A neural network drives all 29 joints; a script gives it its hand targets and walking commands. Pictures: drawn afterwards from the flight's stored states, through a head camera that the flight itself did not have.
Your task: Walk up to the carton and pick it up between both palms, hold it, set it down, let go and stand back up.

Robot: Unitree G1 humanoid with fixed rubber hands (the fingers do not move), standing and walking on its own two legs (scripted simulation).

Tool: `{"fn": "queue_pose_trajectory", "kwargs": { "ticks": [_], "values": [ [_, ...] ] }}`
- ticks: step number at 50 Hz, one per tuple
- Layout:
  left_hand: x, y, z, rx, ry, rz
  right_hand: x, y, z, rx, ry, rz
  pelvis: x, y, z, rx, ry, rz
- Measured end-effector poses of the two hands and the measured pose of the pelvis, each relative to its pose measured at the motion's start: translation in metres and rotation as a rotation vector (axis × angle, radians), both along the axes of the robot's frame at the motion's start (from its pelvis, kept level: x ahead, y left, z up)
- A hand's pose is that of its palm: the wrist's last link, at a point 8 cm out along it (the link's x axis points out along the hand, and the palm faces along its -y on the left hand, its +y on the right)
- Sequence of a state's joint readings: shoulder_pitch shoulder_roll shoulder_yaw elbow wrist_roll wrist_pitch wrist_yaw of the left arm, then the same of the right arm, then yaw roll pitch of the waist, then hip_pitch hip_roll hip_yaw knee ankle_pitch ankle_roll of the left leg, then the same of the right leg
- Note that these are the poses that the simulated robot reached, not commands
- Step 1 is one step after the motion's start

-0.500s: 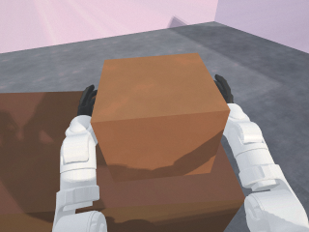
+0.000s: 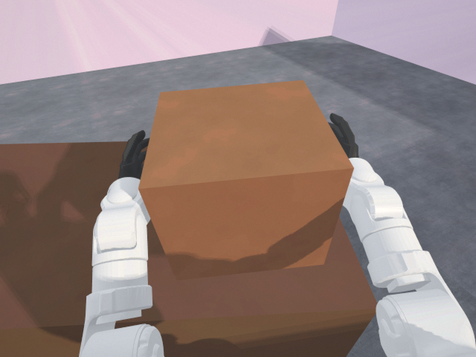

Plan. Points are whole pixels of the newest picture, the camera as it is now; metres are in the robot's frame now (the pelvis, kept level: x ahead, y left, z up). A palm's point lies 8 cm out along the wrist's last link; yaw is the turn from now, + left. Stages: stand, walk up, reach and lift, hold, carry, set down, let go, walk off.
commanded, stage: hold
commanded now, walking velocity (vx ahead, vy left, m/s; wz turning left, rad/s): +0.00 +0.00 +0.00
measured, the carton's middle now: (241, 177) +0.38 +0.00 +0.16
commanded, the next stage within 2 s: none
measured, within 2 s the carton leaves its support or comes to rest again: neither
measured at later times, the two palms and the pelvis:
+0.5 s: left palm (133, 180) +0.36 +0.17 +0.18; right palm (343, 162) +0.37 -0.17 +0.19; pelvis +0.00 +0.00 +0.00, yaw +0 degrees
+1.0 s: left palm (133, 180) +0.36 +0.17 +0.18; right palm (342, 162) +0.37 -0.17 +0.19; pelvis +0.00 +0.00 +0.00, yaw +0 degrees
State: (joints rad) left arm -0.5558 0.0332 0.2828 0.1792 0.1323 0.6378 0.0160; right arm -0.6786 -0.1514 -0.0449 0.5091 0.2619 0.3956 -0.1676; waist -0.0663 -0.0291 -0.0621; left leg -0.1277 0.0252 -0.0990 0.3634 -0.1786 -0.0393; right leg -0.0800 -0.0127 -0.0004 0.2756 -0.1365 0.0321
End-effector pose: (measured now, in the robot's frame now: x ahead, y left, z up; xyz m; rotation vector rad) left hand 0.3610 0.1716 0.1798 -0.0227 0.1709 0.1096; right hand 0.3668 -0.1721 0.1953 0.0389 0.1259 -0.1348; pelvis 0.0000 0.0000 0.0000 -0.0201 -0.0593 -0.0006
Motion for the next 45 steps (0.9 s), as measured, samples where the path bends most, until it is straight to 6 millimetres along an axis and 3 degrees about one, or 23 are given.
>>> {"fn": "queue_pose_trajectory", "kwargs": {
  "ticks": [45],
  "values": [
    [0.0002, 0.0011, -0.0031, -0.002, 0.007, 0.003, 0.0011, 0.0010, -0.0029, 0.002, 0.008, 0.001, 0.0013, -0.0001, 0.0000, 0.000, -0.004, 0.002]
  ]
}}
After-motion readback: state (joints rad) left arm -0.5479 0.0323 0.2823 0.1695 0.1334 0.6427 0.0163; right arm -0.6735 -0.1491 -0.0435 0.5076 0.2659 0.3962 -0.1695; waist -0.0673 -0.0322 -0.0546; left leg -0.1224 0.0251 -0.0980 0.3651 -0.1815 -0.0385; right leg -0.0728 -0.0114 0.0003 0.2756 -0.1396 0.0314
